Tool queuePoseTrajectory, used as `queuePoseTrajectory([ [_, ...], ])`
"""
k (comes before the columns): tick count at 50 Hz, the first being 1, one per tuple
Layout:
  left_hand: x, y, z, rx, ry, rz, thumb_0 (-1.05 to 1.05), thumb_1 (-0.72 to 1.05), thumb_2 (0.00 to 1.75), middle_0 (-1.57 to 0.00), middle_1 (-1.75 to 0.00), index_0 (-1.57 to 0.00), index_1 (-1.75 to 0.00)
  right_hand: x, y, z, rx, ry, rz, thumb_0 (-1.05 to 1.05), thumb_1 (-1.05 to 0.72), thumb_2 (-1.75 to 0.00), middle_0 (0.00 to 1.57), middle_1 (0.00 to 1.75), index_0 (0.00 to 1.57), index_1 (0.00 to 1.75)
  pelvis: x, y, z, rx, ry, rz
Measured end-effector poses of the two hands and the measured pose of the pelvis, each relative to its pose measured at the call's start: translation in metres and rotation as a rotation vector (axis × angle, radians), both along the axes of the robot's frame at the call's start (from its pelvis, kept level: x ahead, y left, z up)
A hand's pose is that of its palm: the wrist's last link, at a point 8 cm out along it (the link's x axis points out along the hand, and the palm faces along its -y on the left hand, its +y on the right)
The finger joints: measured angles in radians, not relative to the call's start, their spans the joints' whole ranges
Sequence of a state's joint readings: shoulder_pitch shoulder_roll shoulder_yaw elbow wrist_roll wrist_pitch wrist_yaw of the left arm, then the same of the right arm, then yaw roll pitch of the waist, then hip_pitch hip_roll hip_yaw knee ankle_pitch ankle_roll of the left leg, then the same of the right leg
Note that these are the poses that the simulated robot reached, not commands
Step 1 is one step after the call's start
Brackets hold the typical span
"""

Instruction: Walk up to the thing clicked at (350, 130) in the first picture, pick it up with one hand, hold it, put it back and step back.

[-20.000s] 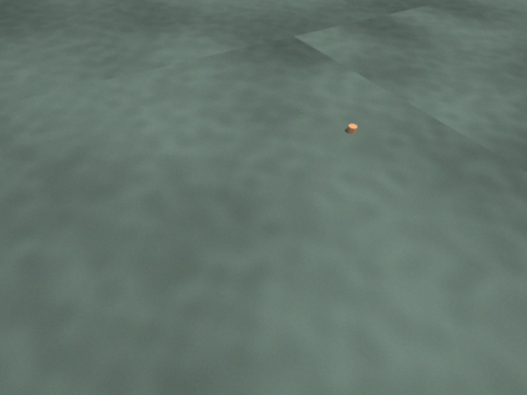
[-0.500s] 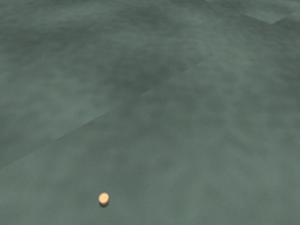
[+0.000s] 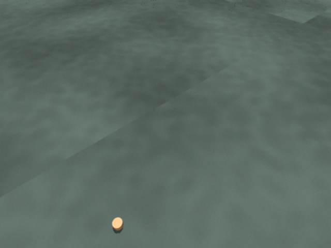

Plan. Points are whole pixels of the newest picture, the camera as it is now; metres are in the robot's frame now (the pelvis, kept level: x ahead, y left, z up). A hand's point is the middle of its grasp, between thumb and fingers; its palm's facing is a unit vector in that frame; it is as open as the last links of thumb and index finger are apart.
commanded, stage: stand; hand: left
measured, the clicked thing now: (117, 223) +0.43 +0.25 -0.76
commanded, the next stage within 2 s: walk up in 0.24 s
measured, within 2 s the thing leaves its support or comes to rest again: neither
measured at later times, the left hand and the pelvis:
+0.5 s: hand out of the picture +0.07 +0.30 -0.18, palm faces -0.05 -0.93 -0.36, open 7.4 cm; pelvis -0.06 +0.03 -0.02, yaw +0 degrees
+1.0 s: hand out of the picture -0.07 +0.29 -0.17, palm faces -0.11 -0.91 -0.40, open 7.4 cm; pelvis -0.18 +0.03 -0.03, yaw -5 degrees
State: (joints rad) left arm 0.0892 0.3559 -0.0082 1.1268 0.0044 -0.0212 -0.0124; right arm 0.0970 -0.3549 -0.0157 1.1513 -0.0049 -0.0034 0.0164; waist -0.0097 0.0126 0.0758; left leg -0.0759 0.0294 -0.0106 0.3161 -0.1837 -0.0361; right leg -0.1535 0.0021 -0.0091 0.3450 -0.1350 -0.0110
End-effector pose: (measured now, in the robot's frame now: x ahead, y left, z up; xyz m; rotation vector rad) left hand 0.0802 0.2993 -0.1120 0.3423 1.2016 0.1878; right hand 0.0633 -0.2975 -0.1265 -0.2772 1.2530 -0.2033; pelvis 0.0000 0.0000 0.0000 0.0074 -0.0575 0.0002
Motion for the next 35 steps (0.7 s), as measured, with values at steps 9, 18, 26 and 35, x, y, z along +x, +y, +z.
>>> queuePoseTrajectory([
  [9,0.003,-0.007,-0.002,-0.015,-0.018,-0.007,0.00,0.90,0.90,-0.20,-0.30,-0.20,-0.30,-0.005,-0.003,0.002,-0.005,-0.007,-0.005,0.01,-0.90,-0.90,0.21,0.30,0.21,0.30,-0.004,-0.002,0.000,-0.002,0.002,-0.001],
  [18,-0.007,0.006,-0.011,-0.009,-0.010,0.023,0.00,0.90,0.90,-0.20,-0.30,-0.20,-0.30,-0.019,-0.007,-0.001,-0.045,0.024,0.000,0.01,-0.90,-0.90,0.21,0.30,0.21,0.30,-0.026,0.005,-0.008,-0.012,0.014,-0.005],
  [26,-0.012,0.045,-0.035,0.004,-0.017,-0.024,0.00,0.90,0.90,-0.20,-0.30,-0.20,-0.30,-0.075,0.007,-0.003,-0.124,0.092,-0.018,0.00,-0.90,-0.90,0.21,0.30,0.21,0.30,-0.062,0.039,-0.026,-0.009,0.047,0.002],
  [35,-0.043,0.052,-0.032,-0.014,-0.012,-0.043,0.00,0.91,0.90,-0.20,-0.30,-0.20,-0.30,-0.121,0.035,0.013,-0.131,0.102,-0.034,0.01,-0.90,-0.90,0.21,0.30,0.21,0.30,-0.095,0.053,-0.013,-0.037,0.047,-0.027],
])
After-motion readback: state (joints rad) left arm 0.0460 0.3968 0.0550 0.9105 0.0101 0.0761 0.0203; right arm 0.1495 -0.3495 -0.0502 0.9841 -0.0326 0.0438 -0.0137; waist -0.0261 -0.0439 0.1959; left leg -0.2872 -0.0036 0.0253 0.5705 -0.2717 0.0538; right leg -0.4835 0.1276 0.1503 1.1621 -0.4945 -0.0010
